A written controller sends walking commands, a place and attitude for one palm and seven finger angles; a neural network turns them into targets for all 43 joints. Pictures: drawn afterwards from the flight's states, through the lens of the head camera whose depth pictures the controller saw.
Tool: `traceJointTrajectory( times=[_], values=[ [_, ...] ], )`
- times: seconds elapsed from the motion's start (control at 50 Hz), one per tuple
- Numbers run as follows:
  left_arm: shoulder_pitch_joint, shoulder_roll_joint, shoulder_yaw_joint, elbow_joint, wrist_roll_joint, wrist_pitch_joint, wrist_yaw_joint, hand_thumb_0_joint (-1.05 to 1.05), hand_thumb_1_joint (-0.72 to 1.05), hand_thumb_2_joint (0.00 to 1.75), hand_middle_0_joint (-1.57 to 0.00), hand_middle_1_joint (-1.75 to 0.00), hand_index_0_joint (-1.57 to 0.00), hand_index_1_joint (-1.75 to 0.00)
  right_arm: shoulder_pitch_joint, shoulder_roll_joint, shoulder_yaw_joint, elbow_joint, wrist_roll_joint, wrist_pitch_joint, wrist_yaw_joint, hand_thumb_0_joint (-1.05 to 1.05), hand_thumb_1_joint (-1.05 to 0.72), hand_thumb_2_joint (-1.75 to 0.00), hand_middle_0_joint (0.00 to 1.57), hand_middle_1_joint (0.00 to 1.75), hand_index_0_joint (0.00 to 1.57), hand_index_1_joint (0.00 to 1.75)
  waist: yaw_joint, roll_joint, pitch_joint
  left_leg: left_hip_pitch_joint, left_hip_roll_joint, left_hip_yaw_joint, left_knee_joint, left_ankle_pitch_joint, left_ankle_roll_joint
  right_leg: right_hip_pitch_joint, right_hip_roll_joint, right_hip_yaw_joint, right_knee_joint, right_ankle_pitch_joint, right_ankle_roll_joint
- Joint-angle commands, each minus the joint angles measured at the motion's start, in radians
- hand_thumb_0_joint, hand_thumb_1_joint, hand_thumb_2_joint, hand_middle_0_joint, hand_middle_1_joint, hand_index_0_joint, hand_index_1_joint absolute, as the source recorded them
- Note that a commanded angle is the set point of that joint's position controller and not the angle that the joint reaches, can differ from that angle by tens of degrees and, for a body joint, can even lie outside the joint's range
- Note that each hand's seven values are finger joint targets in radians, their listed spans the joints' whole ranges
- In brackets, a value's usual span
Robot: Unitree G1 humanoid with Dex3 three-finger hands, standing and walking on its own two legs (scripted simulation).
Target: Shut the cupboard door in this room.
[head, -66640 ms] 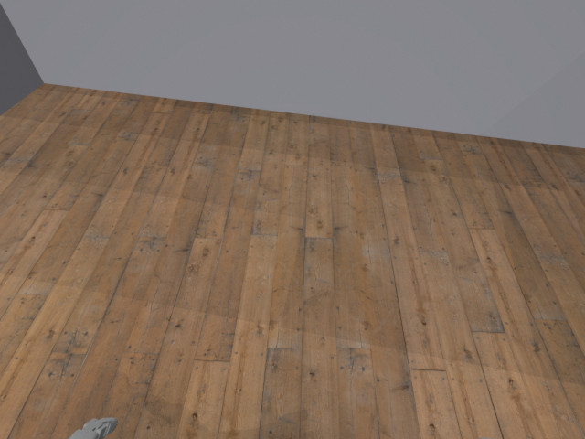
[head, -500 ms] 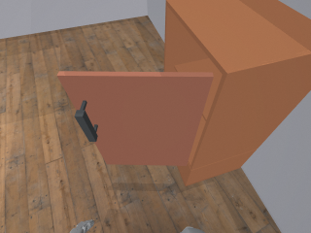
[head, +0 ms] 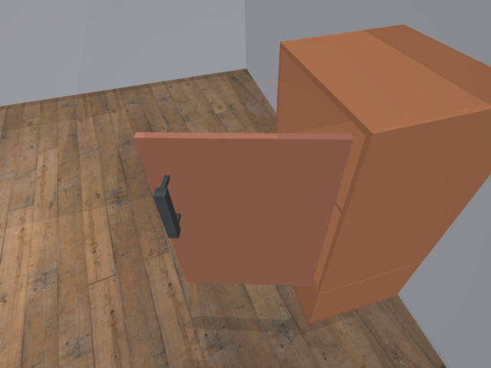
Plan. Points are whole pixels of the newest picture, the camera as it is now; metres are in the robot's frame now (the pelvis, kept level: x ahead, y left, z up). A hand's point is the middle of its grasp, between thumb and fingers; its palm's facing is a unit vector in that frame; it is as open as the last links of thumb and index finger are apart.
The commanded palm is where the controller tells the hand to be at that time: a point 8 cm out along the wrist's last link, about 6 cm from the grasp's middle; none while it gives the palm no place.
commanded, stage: come to a stop and stand still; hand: left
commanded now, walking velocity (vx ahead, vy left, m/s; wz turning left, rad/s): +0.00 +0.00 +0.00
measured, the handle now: (170, 207) +0.44 +0.21 -0.03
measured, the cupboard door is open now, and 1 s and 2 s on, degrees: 71 71 71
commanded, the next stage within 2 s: look again from close up in 0.98 s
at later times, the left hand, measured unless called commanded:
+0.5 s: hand out of the picture +0.07 +0.17 -0.15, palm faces -0.01 -0.97 -0.25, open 7.3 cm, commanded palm none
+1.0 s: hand out of the picture +0.08 +0.15 -0.16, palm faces +0.00 -0.97 -0.23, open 7.3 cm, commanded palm none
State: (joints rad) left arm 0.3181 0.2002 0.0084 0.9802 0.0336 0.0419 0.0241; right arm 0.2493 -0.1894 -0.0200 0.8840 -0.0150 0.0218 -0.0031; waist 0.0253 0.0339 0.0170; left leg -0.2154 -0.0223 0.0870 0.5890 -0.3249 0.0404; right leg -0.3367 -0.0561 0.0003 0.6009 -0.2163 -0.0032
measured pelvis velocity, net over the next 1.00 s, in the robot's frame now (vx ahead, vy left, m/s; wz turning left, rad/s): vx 0.05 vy -0.03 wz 0.00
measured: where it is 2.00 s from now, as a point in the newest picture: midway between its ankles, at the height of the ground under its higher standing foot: outside the picture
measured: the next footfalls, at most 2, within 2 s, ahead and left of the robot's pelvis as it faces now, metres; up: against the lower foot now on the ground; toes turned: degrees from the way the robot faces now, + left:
none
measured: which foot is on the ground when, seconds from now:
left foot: down 0.00-1.00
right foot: down 0.00-1.00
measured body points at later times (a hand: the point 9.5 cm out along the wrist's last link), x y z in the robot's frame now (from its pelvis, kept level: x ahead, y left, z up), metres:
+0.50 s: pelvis +0.03 -0.01 +0.01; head +0.05 -0.04 +0.46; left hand +0.07 +0.22 -0.13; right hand +0.03 -0.24 -0.16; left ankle +0.00 +0.09 -0.73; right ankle +0.07 -0.14 -0.73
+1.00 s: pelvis +0.05 -0.03 +0.01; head +0.08 -0.05 +0.46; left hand +0.08 +0.20 -0.14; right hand +0.05 -0.25 -0.15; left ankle +0.00 +0.09 -0.73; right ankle +0.07 -0.14 -0.73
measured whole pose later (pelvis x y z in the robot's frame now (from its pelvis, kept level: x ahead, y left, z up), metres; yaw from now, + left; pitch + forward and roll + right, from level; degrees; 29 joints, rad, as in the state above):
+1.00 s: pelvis +0.05 -0.03 +0.01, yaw +0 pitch -1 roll +1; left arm 0.22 0.17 -0.01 1.09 0.01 -0.01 0.03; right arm 0.26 -0.16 0.00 1.11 -0.01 -0.02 -0.03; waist 0.00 0.02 0.07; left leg -0.09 0.03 0.06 0.40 -0.29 -0.02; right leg -0.23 0.02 0.01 0.46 -0.21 -0.02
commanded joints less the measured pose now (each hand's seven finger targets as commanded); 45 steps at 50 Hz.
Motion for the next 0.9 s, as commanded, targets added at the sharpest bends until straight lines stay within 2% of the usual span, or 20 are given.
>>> traceJointTrajectory(
  times=[0.0,0.02,0.12,0.14,0.2,0.26,0.28,0.36,0.4,0.5,0.58,0.62,0.78,0.82,0.86,0.88],
  values=[
    [0.016,0.101,0.014,-0.062,-0.004,-0.03,0.002,0.0,0.9,0.9,-0.2,-0.3,-0.2,-0.3,-0.003,-0.145,-0.024,-0.063,-0.005,-0.021,-0.002,0.0,-0.9,-0.9,0.2,0.3,0.2,0.3,-0.014,-0.015,0.113,-0.194,0.13,-0.187,-0.321,-0.272,0.019,0.019,0.014,0.046,-0.092,-0.144,-0.029],
    [0.015,0.1,0.014,-0.061,-0.004,-0.033,0.002,0.0,0.9,0.9,-0.2,-0.3,-0.2,-0.3,0.006,-0.145,-0.024,-0.057,-0.005,-0.021,-0.003,0.0,-0.9,-0.9,0.2,0.3,0.2,0.3,-0.018,-0.046,0.115,-0.182,0.126,-0.182,-0.311,-0.26,0.019,0.009,0.009,0.063,-0.112,-0.159,-0.029],
    [0.011,0.109,0.01,-0.042,-0.011,-0.051,0.001,0.0,0.9,0.9,-0.2,-0.3,-0.2,-0.3,0.041,-0.141,-0.013,-0.01,-0.002,-0.037,-0.005,0.0,-0.9,-0.9,0.2,0.3,0.2,0.3,-0.034,-0.071,0.055,-0.065,0.109,-0.168,-0.288,-0.139,0.017,-0.013,-0.008,0.128,-0.168,-0.147,-0.039],
    [0.005,0.112,0.01,-0.037,-0.011,-0.051,0.0,0.0,0.9,0.9,-0.2,-0.3,-0.2,-0.3,0.042,-0.136,-0.01,0.002,-0.002,-0.04,-0.005,0.0,-0.9,-0.9,0.2,0.3,0.2,0.3,-0.034,-0.045,0.052,-0.059,0.112,-0.17,-0.302,-0.132,0.018,-0.007,-0.006,0.122,-0.165,-0.134,-0.041],
    [0.004,0.111,0.005,-0.014,-0.015,-0.059,0.002,0.0,0.9,0.9,-0.2,-0.3,-0.2,-0.3,0.05,-0.138,-0.003,0.034,0.001,-0.049,-0.008,0.0,-0.9,-0.9,0.2,0.3,0.2,0.3,-0.033,-0.076,0.036,-0.043,0.114,-0.161,-0.296,-0.057,0.015,0.034,-0.018,0.124,-0.169,-0.064,-0.039],
    [0.001,0.106,0.001,0.012,-0.019,-0.063,0.003,0.0,0.9,0.9,-0.2,-0.3,-0.2,-0.3,0.057,-0.123,0.006,0.07,0.003,-0.058,-0.012,0.0,-0.9,-0.9,0.2,0.3,0.2,0.3,-0.031,-0.057,0.01,-0.002,0.111,-0.137,-0.278,0.059,0.011,0.069,-0.03,0.122,-0.169,0.022,-0.038],
    [-0.003,0.104,0.0,0.021,-0.02,-0.065,0.005,0.0,0.9,0.9,-0.2,-0.3,-0.2,-0.3,0.064,-0.119,0.007,0.083,0.002,-0.059,-0.014,0.0,-0.9,-0.9,0.2,0.3,0.2,0.3,-0.031,-0.069,0.007,0.008,0.112,-0.128,-0.269,0.096,0.007,0.08,-0.034,0.12,-0.165,0.057,-0.037],
    [-0.018,0.097,-0.002,0.044,-0.023,-0.065,0.008,0.0,0.9,0.9,-0.2,-0.3,-0.2,-0.3,0.077,-0.104,0.015,0.126,0.002,-0.062,-0.019,0.0,-0.9,-0.9,0.2,0.3,0.2,0.3,-0.028,-0.041,0.009,0.024,0.118,-0.117,-0.271,0.17,0.001,0.112,-0.039,0.111,-0.157,0.122,-0.038],
    [-0.024,0.095,-0.003,0.052,-0.024,-0.065,0.009,0.0,0.9,0.9,-0.2,-0.3,-0.2,-0.3,0.081,-0.097,0.017,0.142,0.002,-0.061,-0.021,0.0,-0.9,-0.9,0.2,0.3,0.2,0.3,-0.027,-0.054,0.012,0.028,0.116,-0.11,-0.265,0.173,-0.003,0.123,-0.043,0.114,-0.161,0.143,-0.04],
    [-0.045,0.095,-0.003,0.063,-0.026,-0.064,0.01,0.0,0.9,0.9,-0.2,-0.3,-0.2,-0.3,0.091,-0.081,0.019,0.173,0.0,-0.056,-0.023,0.0,-0.9,-0.9,0.2,0.3,0.2,0.3,-0.027,-0.038,0.036,0.021,0.113,-0.101,-0.266,0.15,-0.012,0.131,-0.049,0.121,-0.181,0.148,-0.047],
    [-0.059,0.093,0.0,0.063,-0.026,-0.064,0.01,0.0,0.9,0.9,-0.2,-0.3,-0.2,-0.3,0.096,-0.073,0.018,0.188,-0.001,-0.055,-0.024,0.0,-0.9,-0.9,0.2,0.3,0.2,0.3,-0.026,-0.049,0.033,0.026,0.114,-0.095,-0.264,0.159,-0.016,0.145,-0.048,0.121,-0.185,0.17,-0.05],
    [-0.061,0.093,0.002,0.064,-0.026,-0.067,0.01,0.0,0.9,0.9,-0.2,-0.3,-0.2,-0.3,0.102,-0.074,0.017,0.193,0.0,-0.057,-0.025,0.0,-0.9,-0.9,0.2,0.3,0.2,0.3,-0.028,-0.057,0.006,0.047,0.115,-0.088,-0.259,0.173,-0.019,0.158,-0.051,0.12,-0.186,0.198,-0.05],
    [-0.067,0.086,0.005,0.063,-0.025,-0.067,0.011,0.0,0.9,0.9,-0.2,-0.3,-0.2,-0.3,0.099,-0.063,0.014,0.202,0.0,-0.053,-0.028,0.0,-0.9,-0.9,0.2,0.3,0.2,0.3,-0.03,-0.055,0.015,0.057,0.117,-0.082,-0.256,0.185,-0.025,0.165,-0.048,0.122,-0.198,0.225,-0.053],
    [-0.062,0.087,0.004,0.066,-0.026,-0.067,0.011,0.0,0.9,0.9,-0.2,-0.3,-0.2,-0.3,0.095,-0.064,0.013,0.202,0.0,-0.052,-0.029,0.0,-0.9,-0.9,0.2,0.3,0.2,0.3,-0.03,-0.056,0.01,0.067,0.116,-0.078,-0.253,0.175,-0.026,0.162,-0.049,0.124,-0.208,0.213,-0.053],
    [-0.063,0.084,0.004,0.066,-0.025,-0.066,0.01,0.0,0.9,0.9,-0.2,-0.3,-0.2,-0.3,0.093,-0.061,0.013,0.205,0.0,-0.049,-0.029,0.0,-0.9,-0.9,0.2,0.3,0.2,0.3,-0.032,-0.061,0.033,0.058,0.113,-0.077,-0.254,0.157,-0.027,0.15,-0.047,0.126,-0.219,0.189,-0.053],
    [-0.06,0.082,0.005,0.068,-0.025,-0.067,0.011,0.0,0.9,0.9,-0.2,-0.3,-0.2,-0.3,0.096,-0.059,0.013,0.206,0.0,-0.05,-0.029,0.0,-0.9,-0.9,0.2,0.3,0.2,0.3,-0.034,-0.058,0.02,0.068,0.115,-0.076,-0.254,0.163,-0.027,0.153,-0.047,0.128,-0.22,0.194,-0.054]
  ],
)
